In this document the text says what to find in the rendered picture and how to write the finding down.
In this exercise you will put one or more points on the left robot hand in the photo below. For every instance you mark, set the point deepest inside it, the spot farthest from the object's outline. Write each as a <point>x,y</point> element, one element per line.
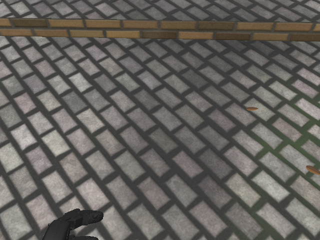
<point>60,229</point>

